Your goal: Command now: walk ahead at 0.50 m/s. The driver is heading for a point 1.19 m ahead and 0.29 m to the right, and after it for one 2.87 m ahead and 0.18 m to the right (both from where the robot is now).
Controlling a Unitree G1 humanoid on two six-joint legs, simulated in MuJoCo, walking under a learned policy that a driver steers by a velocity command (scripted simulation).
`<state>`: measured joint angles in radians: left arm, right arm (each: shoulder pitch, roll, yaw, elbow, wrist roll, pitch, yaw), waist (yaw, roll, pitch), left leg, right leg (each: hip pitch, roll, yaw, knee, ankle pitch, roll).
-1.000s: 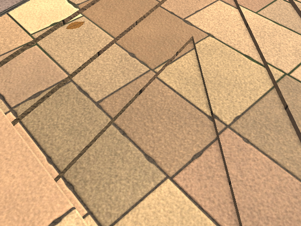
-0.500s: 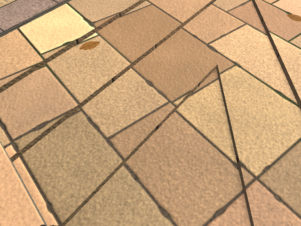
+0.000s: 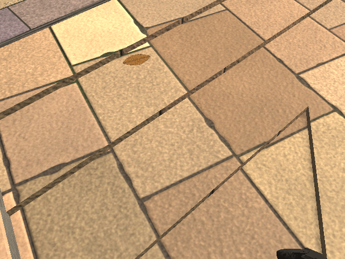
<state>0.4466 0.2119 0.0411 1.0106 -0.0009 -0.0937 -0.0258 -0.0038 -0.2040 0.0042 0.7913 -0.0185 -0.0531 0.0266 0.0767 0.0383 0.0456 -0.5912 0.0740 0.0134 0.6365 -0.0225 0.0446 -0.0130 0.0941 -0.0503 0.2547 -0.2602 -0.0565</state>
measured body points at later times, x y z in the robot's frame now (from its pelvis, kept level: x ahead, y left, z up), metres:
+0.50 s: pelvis +0.26 +0.03 +0.00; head +0.29 +0.04 +0.45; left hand +0.42 +0.27 -0.12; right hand +0.20 -0.22 -0.13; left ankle +0.17 +0.11 -0.74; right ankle +0.41 -0.10 -0.70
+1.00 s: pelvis +0.53 -0.01 +0.01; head +0.55 -0.02 +0.46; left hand +0.48 +0.23 -0.13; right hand +0.67 -0.25 -0.12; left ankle +0.67 +0.13 -0.65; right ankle +0.45 -0.08 -0.74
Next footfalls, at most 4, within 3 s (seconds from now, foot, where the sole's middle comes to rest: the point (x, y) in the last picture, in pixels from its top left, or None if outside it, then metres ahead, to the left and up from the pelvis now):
0.08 left None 0.21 0.11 -0.78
0.62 right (210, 253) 0.49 -0.08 -0.78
1.12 left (172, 176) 0.79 0.09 -0.74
1.64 right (243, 150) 0.95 -0.22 -0.74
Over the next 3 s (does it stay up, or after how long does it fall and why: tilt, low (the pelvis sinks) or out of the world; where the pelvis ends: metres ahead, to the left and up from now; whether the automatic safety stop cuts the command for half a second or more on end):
stays up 1.37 -0.40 0.04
